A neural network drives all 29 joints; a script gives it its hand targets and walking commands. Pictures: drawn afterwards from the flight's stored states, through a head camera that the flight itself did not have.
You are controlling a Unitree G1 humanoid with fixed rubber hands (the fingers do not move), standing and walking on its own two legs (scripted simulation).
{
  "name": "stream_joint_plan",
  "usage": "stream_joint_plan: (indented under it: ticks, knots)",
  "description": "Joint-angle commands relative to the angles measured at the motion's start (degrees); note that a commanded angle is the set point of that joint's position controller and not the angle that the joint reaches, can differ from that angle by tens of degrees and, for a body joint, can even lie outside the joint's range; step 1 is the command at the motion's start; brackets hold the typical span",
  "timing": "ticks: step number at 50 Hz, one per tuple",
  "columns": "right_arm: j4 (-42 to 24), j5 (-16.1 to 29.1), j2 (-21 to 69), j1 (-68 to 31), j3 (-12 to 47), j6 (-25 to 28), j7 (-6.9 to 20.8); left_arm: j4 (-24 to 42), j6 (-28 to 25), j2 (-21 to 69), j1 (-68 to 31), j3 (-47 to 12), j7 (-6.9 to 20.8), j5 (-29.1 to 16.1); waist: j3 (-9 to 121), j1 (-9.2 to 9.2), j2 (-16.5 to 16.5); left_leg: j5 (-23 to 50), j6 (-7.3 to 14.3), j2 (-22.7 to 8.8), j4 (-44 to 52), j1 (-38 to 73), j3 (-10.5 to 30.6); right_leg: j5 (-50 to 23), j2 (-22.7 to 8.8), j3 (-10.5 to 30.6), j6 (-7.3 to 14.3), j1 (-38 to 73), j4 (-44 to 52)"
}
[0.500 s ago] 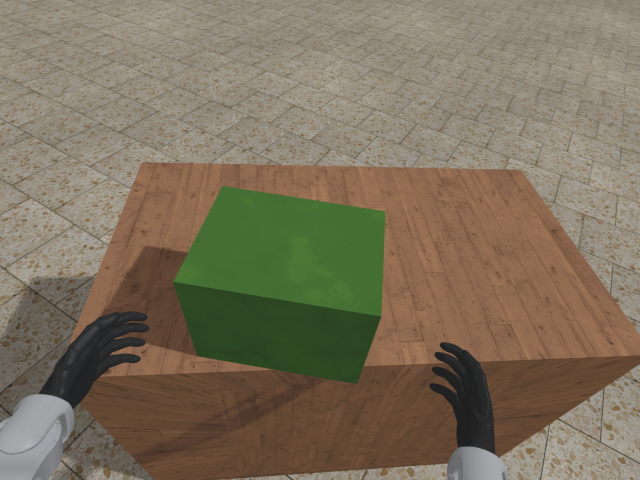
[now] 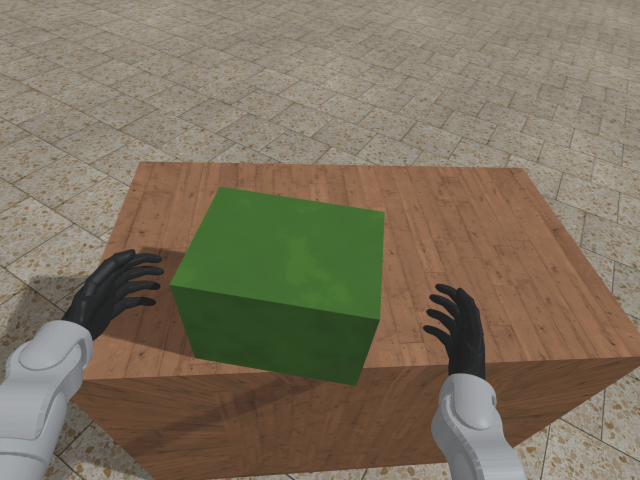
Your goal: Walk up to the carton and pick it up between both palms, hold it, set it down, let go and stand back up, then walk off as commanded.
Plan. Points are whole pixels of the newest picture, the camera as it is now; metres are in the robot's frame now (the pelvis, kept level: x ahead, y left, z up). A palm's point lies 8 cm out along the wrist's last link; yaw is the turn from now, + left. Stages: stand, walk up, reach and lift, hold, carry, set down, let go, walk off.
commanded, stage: reach and lift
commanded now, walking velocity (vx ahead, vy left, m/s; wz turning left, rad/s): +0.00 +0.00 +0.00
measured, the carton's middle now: (288, 286) +0.40 +0.04 -0.01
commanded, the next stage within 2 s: none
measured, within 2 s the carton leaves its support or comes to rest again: neither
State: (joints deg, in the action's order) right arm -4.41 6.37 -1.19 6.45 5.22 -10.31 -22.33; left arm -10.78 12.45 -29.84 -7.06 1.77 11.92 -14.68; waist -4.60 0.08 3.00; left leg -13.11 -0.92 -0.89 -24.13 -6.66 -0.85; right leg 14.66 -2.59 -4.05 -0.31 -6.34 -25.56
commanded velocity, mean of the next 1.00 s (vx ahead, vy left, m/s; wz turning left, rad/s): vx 0.00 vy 0.00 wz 0.00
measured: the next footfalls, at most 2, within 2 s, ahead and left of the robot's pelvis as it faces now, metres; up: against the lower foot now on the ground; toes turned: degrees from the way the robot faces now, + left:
none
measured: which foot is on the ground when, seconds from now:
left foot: down 0.00-1.00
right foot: down 0.00-1.00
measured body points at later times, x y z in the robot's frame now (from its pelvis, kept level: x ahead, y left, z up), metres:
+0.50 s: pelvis -0.01 +0.00 +0.00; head -0.01 +0.02 +0.45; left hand +0.37 +0.25 +0.15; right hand +0.32 -0.17 +0.11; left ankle +0.00 +0.13 -0.74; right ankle -0.01 -0.12 -0.74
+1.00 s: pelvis -0.01 +0.01 +0.00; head -0.01 +0.03 +0.45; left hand +0.43 +0.23 +0.20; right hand +0.37 -0.17 +0.14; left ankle +0.00 +0.13 -0.74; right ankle -0.01 -0.12 -0.74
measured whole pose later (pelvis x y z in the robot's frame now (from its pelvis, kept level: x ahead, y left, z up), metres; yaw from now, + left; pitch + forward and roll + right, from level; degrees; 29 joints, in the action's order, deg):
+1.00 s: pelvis -0.01 +0.01 +0.00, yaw +0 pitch -4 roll +0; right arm 25.7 9.0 -1.3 -36.7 -6.4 -21.3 -20.7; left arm -42.8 19.2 -29.8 -50.4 1.8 11.4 -14.8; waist -4.4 -4.0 3.0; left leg -11.3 -0.5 -0.8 -23.1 -7.5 -0.9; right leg 11.8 -2.6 -4.0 -0.6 -6.3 -22.6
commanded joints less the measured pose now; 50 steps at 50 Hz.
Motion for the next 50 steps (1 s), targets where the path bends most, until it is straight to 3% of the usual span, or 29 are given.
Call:
stream_joint_plan:
  ticks: [1,2,3,4,6,10,11,12,15,16,17,19,20,23,25,26,27,28,31,33,35,36,40,41,43,44,47,48,50]
  knots:
    - [-7.5,6.4,-2.9,-8.4,-2.4,-1.5,-0.5,12.8,0.4,-13.2,-13.8,10.4,0.1,-2.1,13.0,-2.74,-8.3,10.4,1.4,-0.1,4.3,4.8,-3.0,-23.0,0.3,5.6,-1.4,7.7,7.1]
    - [-6.2,7.3,-2.7,-7.8,-3.0,-1.8,-0.5,12.6,0.7,-11.9,-13.1,9.9,-0.1,-1.8,12.8,-2.63,-9.9,11.4,0.9,-0.1,4.2,6.1,-3.0,-23.5,0.2,5.6,-1.3,6.4,7.2]
    - [-5.5,6.4,-4.4,-13.3,-3.7,-2.5,-0.4,7.8,2.0,-12.9,-18.2,10.3,0.3,-2.3,13.2,-3.15,-8.7,9.0,1.4,0.2,4.5,3.7,-3.0,-21.7,0.1,5.7,-1.1,6.9,7.3]
    - [-6.5,6.7,-3.1,-13.5,-3.3,-3.2,-0.6,9.3,2.7,-12.4,-17.4,9.7,0.1,-1.8,12.9,-3.95,-8.9,8.6,1.4,0.3,4.7,3.9,-3.4,-23.2,0.1,5.6,-1.5,7.5,7.2]
    - [-7.1,7.7,-3.9,-17.7,-2.8,-3.9,-0.1,9.4,2.9,-12.7,-21.0,10.0,-0.4,-2.8,14.9,-3.19,-8.2,8.8,1.9,0.4,5.1,3.1,-3.3,-23.7,0.2,5.5,-1.4,7.9,6.7]
    - [-3.9,7.2,-4.3,-22.4,-4.9,-7.4,-1.0,3.3,5.1,-13.5,-27.3,9.3,0.4,-2.9,13.9,-5.43,-7.3,4.0,2.7,0.7,6.1,1.1,-3.6,-21.6,-0.6,6.1,-1.8,8.0,7.3]
    - [-3.3,7.6,-4.4,-20.8,-5.2,-7.6,-0.8,2.9,5.3,-12.8,-24.9,10.0,0.2,-1.7,13.2,-4.64,-6.5,5.0,2.8,0.1,7.0,1.9,-3.2,-20.7,0.0,5.4,-1.5,8.5,7.6]
    - [-3.1,7.5,-3.6,-19.1,-4.3,-7.9,-1.2,4.2,6.4,-11.7,-23.0,9.8,0.4,-1.0,15.1,-5.28,-7.2,8.5,2.1,0.9,5.8,3.2,-4.3,-25.1,0.0,5.6,-1.5,11.0,7.7]
    - [-0.2,8.0,-5.3,-27.7,-6.6,-9.6,-1.3,-3.3,8.2,-13.6,-31.5,9.0,0.8,-1.6,13.9,-6.5,-5.8,3.3,2.7,1.0,6.6,0.5,-3.9,-20.4,0.0,5.2,-1.7,9.0,8.0]
    - [-2.4,8.4,-4.8,-25.6,-6.0,-9.8,-1.3,-0.2,8.4,-12.4,-28.0,8.7,0.8,-1.6,14.0,-5.91,-6.1,5.4,2.4,0.9,6.9,2.1,-4.0,-21.1,0.6,4.5,-1.7,9.2,8.5]
    - [0.1,8.0,-5.0,-26.6,-6.4,-10.4,-1.3,-2.5,8.6,-13.0,-29.8,9.4,0.4,-0.8,13.7,-5.65,-6.3,4.5,2.3,1.0,7.1,1.4,-4.0,-18.5,0.7,4.5,-1.4,8.9,8.5]
    - [0.2,8.0,-5.7,-34.0,-7.7,-11.1,-0.8,-4.2,8.9,-12.6,-37.0,6.7,0.4,-3.7,14.5,-6.85,-5.2,2.1,2.9,0.6,7.2,-1.4,-3.0,-15.6,1.0,4.3,-1.2,8.2,8.1]
    - [0.0,7.7,-6.4,-33.3,-9.2,-11.1,-0.8,-2.3,8.2,-12.8,-36.5,7.5,0.0,-3.3,16.4,-7.41,-4.7,3.8,2.9,0.5,7.4,-0.4,-3.3,-18.7,1.0,4.2,-1.2,10.1,7.6]
    - [4.3,7.7,-5.6,-37.8,-8.9,-12.3,-0.9,-9.8,8.3,-13.7,-41.5,6.5,0.4,-3.6,15.5,-7.91,-4.8,1.7,3.4,0.9,7.3,-2.3,-3.3,-18.1,0.5,4.6,-1.1,10.1,7.7]
    - [4.1,8.7,-5.9,-38.0,-8.9,-12.1,-0.2,-6.5,7.5,-11.8,-41.4,4.7,-0.1,-3.8,16.7,-8.72,-5.6,4.6,2.7,0.9,7.2,-0.3,-2.7,-20.4,1.4,4.1,-0.9,9.4,7.6]
    - [8.5,7.7,-6.2,-39.9,-9.7,-12.4,-0.2,-13.2,7.8,-12.4,-43.8,4.8,0.3,-3.0,16.8,-9.22,-5.2,3.4,3.0,0.9,6.9,-2.0,-2.7,-19.8,1.3,4.0,-0.8,9.2,7.5]
    - [6.5,7.3,-7.6,-41.3,-11.3,-11.7,-0.5,-11.2,8.2,-12.6,-43.7,4.8,0.1,-2.5,18.9,-9.63,-5.1,4.9,2.5,1.0,6.8,-1.0,-3.0,-21.5,2.0,3.4,-0.8,10.7,7.2]
    - [11.3,7.6,-6.7,-44.1,-10.3,-12.2,-0.5,-14.9,8.6,-12.0,-47.5,3.7,0.5,-2.5,16.2,-10.53,-5.1,4.6,2.1,1.0,6.3,-1.4,-2.9,-20.8,1.8,3.1,-0.9,8.5,7.5]
    - [9.3,8.9,-7.3,-44.3,-10.5,-10.8,-0.5,-12.6,8.1,-12.5,-47.9,3.5,-0.1,-2.7,20.3,-10.44,-6.5,8.6,1.6,1.6,5.3,0.6,-3.0,-25.6,2.3,3.0,-1.2,9.9,7.0]
    - [14.3,7.6,-7.8,-46.5,-11.2,-11.5,-0.3,-18.3,8.9,-12.4,-49.4,3.1,0.4,-2.0,19.2,-11.03,-4.6,7.2,1.8,1.6,5.3,0.2,-2.8,-26.3,2.0,3.2,-1.3,10.3,7.3]
    - [13.5,8.3,-8.3,-47.2,-11.5,-10.4,-0.4,-15.2,8.5,-11.6,-49.4,2.9,0.0,-2.0,21.4,-11.45,-4.9,11.0,1.1,1.3,4.5,1.7,-2.6,-29.3,2.8,2.6,-1.3,11.0,6.4]
    - [13.7,8.8,-8.3,-49.3,-11.9,-9.9,0.1,-14.8,8.4,-11.6,-51.3,3.1,-0.4,-1.8,21.9,-11.0,-6.6,11.7,0.6,1.4,4.2,2.3,-2.6,-28.6,3.1,2.3,-1.2,10.0,6.6]
    - [15.8,8.8,-8.5,-54.9,-11.6,-10.3,0.7,-21.7,8.1,-12.3,-56.7,1.5,-0.6,-3.1,23.7,-11.5,-3.9,9.1,1.3,1.7,3.7,-0.4,-2.6,-27.8,2.9,2.3,-1.3,10.6,6.1]
    - [18.0,8.9,-8.5,-53.8,-11.1,-10.6,0.8,-25.0,8.0,-11.9,-56.6,1.5,-0.5,-2.5,21.7,-11.67,-4.2,8.5,1.3,1.7,4.4,-0.4,-2.6,-26.8,2.9,2.3,-1.3,10.0,6.5]
    - [19.5,8.3,-10.1,-58.0,-13.4,-9.8,1.1,-24.1,7.3,-12.3,-61.1,0.1,-1.2,-2.4,22.9,-12.8,-6.7,8.6,0.7,1.7,4.1,0.1,-2.0,-24.9,3.7,1.5,-0.9,8.7,6.4]
    - [20.5,8.7,-9.1,-59.2,-12.3,-9.5,1.6,-25.0,6.6,-11.5,-61.7,-0.2,-1.5,-3.0,23.8,-12.18,-5.8,9.1,0.8,1.2,3.6,-0.4,-1.8,-25.2,3.6,1.7,-0.6,8.7,5.9]
    - [26.8,7.9,-8.4,-60.6,-11.4,-9.6,1.8,-34.5,5.7,-10.9,-63.2,-1.5,-1.3,-2.4,21.0,-12.46,-4.4,5.8,1.6,1.5,4.4,-1.4,-1.7,-21.7,3.3,1.6,-0.7,7.2,7.0]
    - [24.1,8.0,-9.2,-60.6,-12.1,-8.9,1.6,-29.8,5.2,-11.2,-63.7,-1.1,-1.7,-2.4,23.5,-12.13,-5.5,7.0,1.1,1.5,4.2,0.0,-2.0,-23.2,3.6,1.3,-0.5,7.2,6.7]
    - [26.2,8.2,-9.0,-65.5,-13.4,-7.6,2.3,-32.9,3.4,-9.9,-68.0,-4.6,-2.2,-4.7,25.4,-13.54,-5.9,5.2,1.2,1.4,4.1,-1.0,-1.6,-19.7,3.7,0.8,-0.4,4.8,7.0]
